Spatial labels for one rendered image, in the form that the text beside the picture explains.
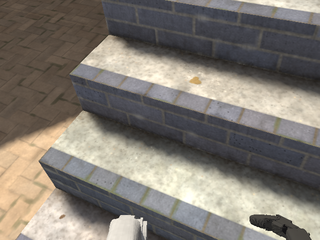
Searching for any left robot thigh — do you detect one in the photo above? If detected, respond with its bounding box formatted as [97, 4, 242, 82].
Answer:
[106, 215, 148, 240]

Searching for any robot right hand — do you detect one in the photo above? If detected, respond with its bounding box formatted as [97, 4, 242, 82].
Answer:
[249, 214, 312, 240]

